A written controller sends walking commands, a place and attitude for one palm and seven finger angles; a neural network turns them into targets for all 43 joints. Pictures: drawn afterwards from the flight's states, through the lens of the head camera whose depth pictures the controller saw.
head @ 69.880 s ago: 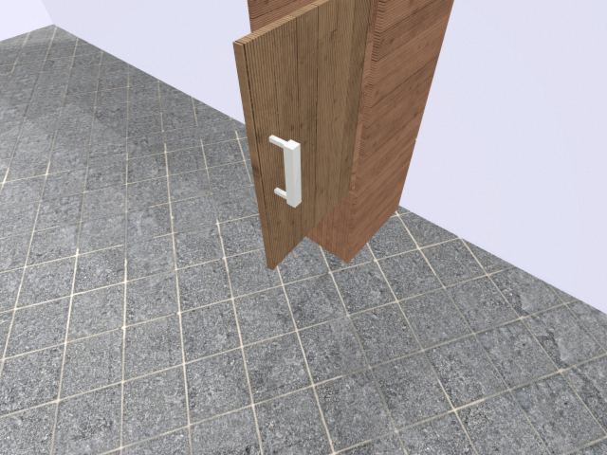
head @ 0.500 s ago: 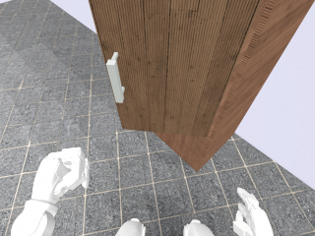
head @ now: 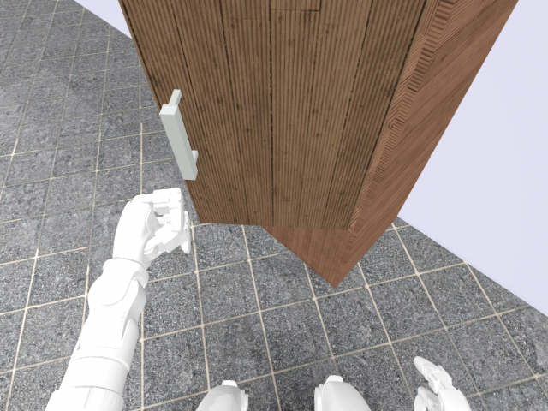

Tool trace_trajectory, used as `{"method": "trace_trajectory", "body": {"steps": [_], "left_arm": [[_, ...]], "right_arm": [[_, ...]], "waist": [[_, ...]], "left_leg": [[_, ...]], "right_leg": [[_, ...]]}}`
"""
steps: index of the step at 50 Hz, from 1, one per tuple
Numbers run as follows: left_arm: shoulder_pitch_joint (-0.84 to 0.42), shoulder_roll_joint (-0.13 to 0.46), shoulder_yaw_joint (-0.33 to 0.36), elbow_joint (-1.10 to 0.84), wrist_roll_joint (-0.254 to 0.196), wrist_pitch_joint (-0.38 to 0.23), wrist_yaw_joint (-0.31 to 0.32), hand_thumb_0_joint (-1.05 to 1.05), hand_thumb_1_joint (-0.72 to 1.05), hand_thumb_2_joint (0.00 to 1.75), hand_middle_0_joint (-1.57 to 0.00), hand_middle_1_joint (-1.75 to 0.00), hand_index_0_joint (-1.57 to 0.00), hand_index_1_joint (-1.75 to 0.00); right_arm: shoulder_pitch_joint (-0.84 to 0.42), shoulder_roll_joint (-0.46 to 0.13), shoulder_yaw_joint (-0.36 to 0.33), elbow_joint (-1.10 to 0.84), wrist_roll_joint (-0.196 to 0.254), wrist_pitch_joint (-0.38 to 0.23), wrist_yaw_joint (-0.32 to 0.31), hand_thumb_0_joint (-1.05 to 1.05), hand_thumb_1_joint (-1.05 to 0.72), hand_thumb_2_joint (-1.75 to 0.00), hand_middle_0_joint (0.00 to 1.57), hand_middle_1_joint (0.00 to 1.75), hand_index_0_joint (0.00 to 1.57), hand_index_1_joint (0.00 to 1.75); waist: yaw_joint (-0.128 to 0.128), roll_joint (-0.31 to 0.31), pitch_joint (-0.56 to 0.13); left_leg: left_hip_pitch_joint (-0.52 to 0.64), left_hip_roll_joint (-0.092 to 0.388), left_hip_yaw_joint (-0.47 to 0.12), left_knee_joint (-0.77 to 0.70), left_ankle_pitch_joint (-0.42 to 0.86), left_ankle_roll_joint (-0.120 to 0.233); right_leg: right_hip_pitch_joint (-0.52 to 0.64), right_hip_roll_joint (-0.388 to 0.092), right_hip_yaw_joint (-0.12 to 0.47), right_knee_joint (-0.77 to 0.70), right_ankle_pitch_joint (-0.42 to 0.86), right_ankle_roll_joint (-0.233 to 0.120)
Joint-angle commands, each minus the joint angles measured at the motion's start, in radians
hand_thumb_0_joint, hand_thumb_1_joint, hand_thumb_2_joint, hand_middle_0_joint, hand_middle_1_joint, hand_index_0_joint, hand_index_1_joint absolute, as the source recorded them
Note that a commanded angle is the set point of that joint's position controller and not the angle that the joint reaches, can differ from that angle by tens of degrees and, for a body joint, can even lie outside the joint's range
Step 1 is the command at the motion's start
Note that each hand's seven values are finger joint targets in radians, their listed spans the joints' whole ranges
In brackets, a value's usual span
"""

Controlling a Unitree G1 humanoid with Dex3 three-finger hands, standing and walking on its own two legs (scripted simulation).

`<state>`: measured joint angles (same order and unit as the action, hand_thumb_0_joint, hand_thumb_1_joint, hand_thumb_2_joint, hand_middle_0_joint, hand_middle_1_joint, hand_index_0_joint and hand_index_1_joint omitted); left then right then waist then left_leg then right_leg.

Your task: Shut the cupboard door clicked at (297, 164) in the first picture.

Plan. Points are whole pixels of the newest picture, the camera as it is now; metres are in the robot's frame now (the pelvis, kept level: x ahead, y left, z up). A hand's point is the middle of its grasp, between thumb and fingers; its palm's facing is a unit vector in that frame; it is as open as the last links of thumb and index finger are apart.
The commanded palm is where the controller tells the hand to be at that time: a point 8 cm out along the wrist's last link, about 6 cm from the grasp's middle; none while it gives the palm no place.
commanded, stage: bring the fist close to the handle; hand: left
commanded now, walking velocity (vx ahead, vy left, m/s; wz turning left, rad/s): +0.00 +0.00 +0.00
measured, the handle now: (183, 137) +0.53 +0.18 +0.06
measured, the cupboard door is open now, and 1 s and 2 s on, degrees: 40 40 28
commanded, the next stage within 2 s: push the door shut along its arc in 0.78 s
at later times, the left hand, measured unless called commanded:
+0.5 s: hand (204, 165) +0.46 +0.13 +0.07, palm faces -0.04 -1.00 -0.01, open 3.1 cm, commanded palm +0.43 +0.19 +0.07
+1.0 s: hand (201, 177) +0.44 +0.13 +0.06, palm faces -0.07 -1.00 -0.02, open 3.1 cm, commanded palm +0.43 +0.18 +0.07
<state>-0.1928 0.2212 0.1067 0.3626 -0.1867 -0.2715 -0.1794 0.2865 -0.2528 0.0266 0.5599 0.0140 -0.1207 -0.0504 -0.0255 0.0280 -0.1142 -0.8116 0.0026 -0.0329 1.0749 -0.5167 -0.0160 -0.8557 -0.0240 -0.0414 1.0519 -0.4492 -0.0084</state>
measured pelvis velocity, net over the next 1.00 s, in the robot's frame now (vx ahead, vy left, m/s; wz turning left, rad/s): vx -0.02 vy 0.00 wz -0.02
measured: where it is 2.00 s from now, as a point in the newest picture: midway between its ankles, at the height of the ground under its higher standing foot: outside the picture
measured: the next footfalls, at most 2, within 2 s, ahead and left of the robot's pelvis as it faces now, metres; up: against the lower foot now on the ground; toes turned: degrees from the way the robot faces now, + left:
none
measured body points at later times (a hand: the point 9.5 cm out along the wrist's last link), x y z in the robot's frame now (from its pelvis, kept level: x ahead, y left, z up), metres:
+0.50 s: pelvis +0.00 -0.01 -0.01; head +0.10 -0.02 +0.43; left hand +0.46 +0.18 +0.07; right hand +0.05 -0.28 -0.13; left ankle +0.00 +0.13 -0.66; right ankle +0.04 -0.12 -0.66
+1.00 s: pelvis -0.02 +0.00 +0.00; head +0.08 +0.00 +0.44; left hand +0.44 +0.18 +0.07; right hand +0.06 -0.26 -0.12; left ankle +0.00 +0.13 -0.66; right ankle +0.04 -0.12 -0.66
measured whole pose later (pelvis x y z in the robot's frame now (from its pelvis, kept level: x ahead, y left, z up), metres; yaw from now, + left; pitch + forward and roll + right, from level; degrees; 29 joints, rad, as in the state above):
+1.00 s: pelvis -0.02 +0.00 +0.00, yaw -1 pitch +18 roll +0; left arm -0.73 0.29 0.25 1.02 -0.12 -0.43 -0.17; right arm 0.30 -0.26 0.01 0.61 -0.01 -0.03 -0.02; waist -0.10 0.01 -0.12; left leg -0.91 0.01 -0.01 1.08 -0.48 -0.01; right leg -0.96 -0.02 -0.02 1.04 -0.40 0.00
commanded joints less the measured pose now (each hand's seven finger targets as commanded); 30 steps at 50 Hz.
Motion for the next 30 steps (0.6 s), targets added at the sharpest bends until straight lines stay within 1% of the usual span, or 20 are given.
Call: {"method": "trace_trajectory", "body": {"steps": [1, 2, 4, 5, 6, 9, 10, 11, 12, 14, 17, 18, 19, 21, 23, 25, 26, 27, 28, 30], "left_arm": [[-0.436, 0.17, 0.102, -0.169, -0.026, -0.098, 0.009, 0.0, 0.9, 0.9, -1.3, -1.5, -1.3, -1.5], [-0.476, 0.166, 0.108, -0.155, -0.022, -0.109, 0.018, 0.0, 0.9, 0.9, -1.3, -1.5, -1.3, -1.5], [-0.496, 0.175, 0.128, -0.087, -0.013, -0.125, 0.036, 0.0, 0.9, 0.9, -1.3, -1.5, -1.3, -1.5], [-0.519, 0.205, 0.156, -0.046, -0.009, -0.132, 0.045, 0.0, 0.9, 0.9, -1.3, -1.5, -1.3, -1.5], [-0.521, 0.212, 0.159, -0.013, -0.002, -0.136, 0.046, 0.0, 0.9, 0.9, -1.3, -1.5, -1.3, -1.5], [-0.571, 0.208, 0.149, 0.135, 0.019, -0.125, 0.037, 0.0, 0.9, 0.9, -1.3, -1.5, -1.3, -1.5], [-0.608, 0.179, 0.116, 0.166, 0.024, -0.12, 0.027, 0.0, 0.9, 0.9, -1.3, -1.5, -1.3, -1.5], [-0.643, 0.19, 0.126, 0.194, 0.021, -0.117, 0.021, 0.0, 0.9, 0.9, -1.3, -1.5, -1.3, -1.5], [-0.686, 0.194, 0.122, 0.228, 0.024, -0.116, 0.011, 0.0, 0.9, 0.9, -1.3, -1.5, -1.3, -1.5], [-0.759, 0.218, 0.146, 0.276, 0.012, -0.12, -0.002, 0.0, 0.9, 0.9, -1.3, -1.5, -1.3, -1.5], [-0.907, 0.261, 0.179, 0.301, 0.006, -0.158, -0.01, 0.0, 0.9, 0.9, -1.3, -1.5, -1.3, -1.5], [-0.938, 0.288, 0.204, 0.323, 0.01, -0.174, -0.007, 0.0, 0.9, 0.9, -1.3, -1.5, -1.3, -1.5], [-0.968, 0.273, 0.191, 0.326, 0.014, -0.189, -0.008, 0.0, 0.9, 0.9, -1.3, -1.5, -1.3, -1.5], [-0.878, 0.326, 0.252, 0.352, 0.022, -0.209, -0.004, 0.0, 0.9, 0.9, -1.3, -1.5, -1.3, -1.5], [-0.813, 0.316, 0.255, 0.381, 0.03, -0.21, -0.008, 0.0, 0.9, 0.9, -1.3, -1.5, -1.3, -1.5], [-0.764, 0.311, 0.252, 0.412, 0.036, -0.19, -0.014, 0.0, 0.9, 0.9, -1.3, -1.5, -1.3, -1.5], [-0.754, 0.331, 0.27, 0.41, 0.035, -0.186, -0.014, 0.0, 0.9, 0.9, -1.3, -1.5, -1.3, -1.5], [-0.762, 0.323, 0.261, 0.387, 0.033, -0.182, -0.017, 0.0, 0.9, 0.9, -1.3, -1.5, -1.3, -1.5], [-0.759, 0.332, 0.272, 0.371, 0.028, -0.18, -0.018, 0.0, 0.9, 0.9, -1.3, -1.5, -1.3, -1.5], [-0.786, 0.306, 0.252, 0.309, 0.014, -0.192, -0.019, 0.0, 0.9, 0.9, -1.3, -1.5, -1.3, -1.5]], "right_arm": [[0.009, -0.129, -0.061, -0.108, 0.004, -0.042, -0.017, 0.0, -0.9, -0.9, 0.2, 0.3, 0.2, 0.3], [0.004, -0.122, -0.06, -0.1, 0.001, -0.04, -0.015, 0.0, -0.9, -0.9, 0.2, 0.3, 0.2, 0.3], [0.012, -0.117, -0.06, -0.085, -0.004, -0.032, -0.011, 0.0, -0.9, -0.9, 0.2, 0.3, 0.2, 0.3], [0.019, -0.12, -0.06, -0.076, -0.005, -0.026, -0.011, 0.0, -0.9, -0.9, 0.2, 0.3, 0.2, 0.3], [0.031, -0.122, -0.061, -0.077, -0.007, -0.021, -0.01, 0.0, -0.9, -0.9, 0.2, 0.3, 0.2, 0.3], [0.048, -0.126, -0.062, -0.059, -0.004, -0.001, -0.001, 0.0, -0.9, -0.9, 0.2, 0.3, 0.2, 0.3], [0.056, -0.127, -0.062, -0.058, -0.004, 0.002, 0.002, 0.0, -0.9, -0.9, 0.2, 0.3, 0.2, 0.3], [0.068, -0.13, -0.065, -0.059, -0.002, 0.004, 0.002, 0.0, -0.9, -0.9, 0.2, 0.3, 0.2, 0.3], [0.072, -0.133, -0.067, -0.048, -0.001, 0.008, 0.002, 0.0, -0.9, -0.9, 0.2, 0.3, 0.2, 0.3], [0.086, -0.138, -0.068, -0.043, -0.002, 0.016, 0.0, 0.0, -0.9, -0.9, 0.2, 0.3, 0.2, 0.3], [0.1, -0.136, -0.068, -0.026, -0.006, 0.017, -0.002, 0.0, -0.9, -0.9, 0.2, 0.3, 0.2, 0.3], [0.111, -0.138, -0.071, -0.015, -0.009, 0.018, -0.001, 0.0, -0.9, -0.9, 0.2, 0.3, 0.2, 0.3], [0.119, -0.134, -0.071, -0.012, -0.013, 0.017, 0.001, 0.0, -0.9, -0.9, 0.2, 0.3, 0.2, 0.3], [0.138, -0.141, -0.077, -0.023, -0.019, 0.02, 0.009, 0.0, -0.9, -0.9, 0.2, 0.3, 0.2, 0.3], [0.143, -0.139, -0.078, -0.024, -0.021, 0.03, 0.021, 0.0, -0.9, -0.9, 0.2, 0.3, 0.2, 0.3], [0.149, -0.143, -0.08, -0.036, -0.018, 0.045, 0.028, 0.0, -0.9, -0.9, 0.2, 0.3, 0.2, 0.3], [0.161, -0.147, -0.08, -0.045, -0.017, 0.049, 0.027, 0.0, -0.9, -0.9, 0.2, 0.3, 0.2, 0.3], [0.15, -0.146, -0.081, -0.05, -0.015, 0.055, 0.028, 0.0, -0.9, -0.9, 0.2, 0.3, 0.2, 0.3], [0.156, -0.148, -0.084, -0.052, -0.013, 0.061, 0.028, 0.0, -0.9, -0.9, 0.2, 0.3, 0.2, 0.3], [0.148, -0.144, -0.084, -0.062, -0.011, 0.064, 0.027, 0.0, -0.9, -0.9, 0.2, 0.3, 0.2, 0.3]], "waist": [[-0.028, -0.025, -0.357], [-0.023, 0.007, -0.378], [-0.023, -0.006, -0.38], [-0.025, -0.033, -0.377], [-0.02, -0.024, -0.387], [-0.043, -0.042, -0.34], [-0.056, -0.031, -0.334], [-0.063, -0.029, -0.335], [-0.072, -0.027, -0.343], [-0.082, -0.071, -0.361], [-0.086, -0.024, -0.423], [-0.089, -0.03, -0.445], [-0.092, -0.02, -0.471], [-0.055, -0.003, -0.525], [-0.04, 0.001, -0.538], [-0.043, -0.022, -0.493], [-0.041, -0.054, -0.489], [-0.044, -0.032, -0.476], [-0.046, -0.071, -0.475], [-0.053, -0.057, -0.462]], "left_leg": [[0.101, -0.011, 0.014, -0.156, 0.279, 0.028], [0.111, -0.011, 0.019, -0.155, 0.29, 0.026], [0.092, -0.012, 0.028, -0.148, 0.295, 0.027], [0.073, -0.012, 0.028, -0.146, 0.291, 0.027], [0.063, -0.015, 0.029, -0.147, 0.302, 0.029], [0.028, -0.013, 0.038, -0.149, 0.266, 0.028], [0.021, -0.015, 0.041, -0.148, 0.256, 0.029], [0.018, -0.016, 0.039, -0.143, 0.259, 0.032], [0.021, -0.013, 0.04, -0.139, 0.26, 0.031], [-0.002, -0.014, 0.042, -0.128, 0.242, 0.035], [-0.003, -0.018, 0.042, -0.111, 0.263, 0.037], [0.0, -0.015, 0.04, -0.102, 0.28, 0.038], [0.002, -0.016, 0.04, -0.097, 0.289, 0.038], [-0.002, -0.021, 0.043, -0.096, 0.331, 0.039], [-0.005, -0.021, 0.056, -0.102, 0.344, 0.036], [-0.03, -0.02, 0.064, -0.114, 0.318, 0.038], [-0.034, -0.022, 0.057, -0.121, 0.326, 0.042], [-0.031, -0.02, 0.067, -0.127, 0.305, 0.041], [-0.031, -0.019, 0.065, -0.132, 0.298, 0.042], [-0.006, -0.019, 0.066, -0.144, 0.284, 0.043]], "right_leg": [[0.283, 0.016, 0.025, -0.133, 0.273, -0.01], [0.285, 0.013, 0.029, -0.125, 0.29, -0.009], [0.296, 0.012, 0.035, -0.122, 0.309, -0.005], [0.306, 0.01, 0.038, -0.121, 0.312, -0.003], [0.322, 0.013, 0.041, -0.12, 0.325, -0.005], [0.299, 0.01, 0.048, -0.137, 0.311, -0.001], [0.292, 0.01, 0.051, -0.142, 0.307, 0.001], [0.289, 0.014, 0.052, -0.145, 0.31, -0.001], [0.279, 0.012, 0.055, -0.144, 0.317, 0.001], [0.292, 0.01, 0.067, -0.153, 0.308, 0.005], [0.307, 0.01, 0.078, -0.135, 0.34, 0.003], [0.307, 0.012, 0.078, -0.125, 0.362, 0.003], [0.308, 0.013, 0.076, -0.113, 0.376, 0.004], [0.35, 0.017, 0.076, -0.097, 0.419, -0.003], [0.365, 0.014, 0.075, -0.095, 0.448, -0.001], [0.366, 0.015, 0.079, -0.114, 0.433, 0.003], [0.38, 0.02, 0.071, -0.116, 0.433, 0.0], [0.374, 0.017, 0.081, -0.132, 0.418, 0.005], [0.386, 0.019, 0.08, -0.14, 0.412, 0.006], [0.378, 0.022, 0.08, -0.157, 0.392, 0.005]]}}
